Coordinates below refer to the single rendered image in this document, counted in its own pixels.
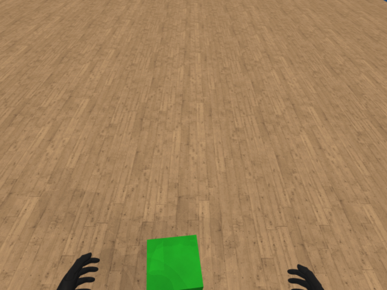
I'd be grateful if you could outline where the carton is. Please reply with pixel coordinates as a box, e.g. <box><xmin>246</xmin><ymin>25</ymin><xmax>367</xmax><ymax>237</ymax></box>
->
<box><xmin>146</xmin><ymin>235</ymin><xmax>204</xmax><ymax>290</ymax></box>

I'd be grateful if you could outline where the right robot hand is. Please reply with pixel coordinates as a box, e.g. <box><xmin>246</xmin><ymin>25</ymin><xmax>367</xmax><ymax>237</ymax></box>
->
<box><xmin>287</xmin><ymin>264</ymin><xmax>324</xmax><ymax>290</ymax></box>

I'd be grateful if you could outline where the left robot hand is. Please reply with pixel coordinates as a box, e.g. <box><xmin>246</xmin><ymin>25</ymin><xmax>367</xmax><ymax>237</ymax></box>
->
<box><xmin>57</xmin><ymin>253</ymin><xmax>100</xmax><ymax>290</ymax></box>

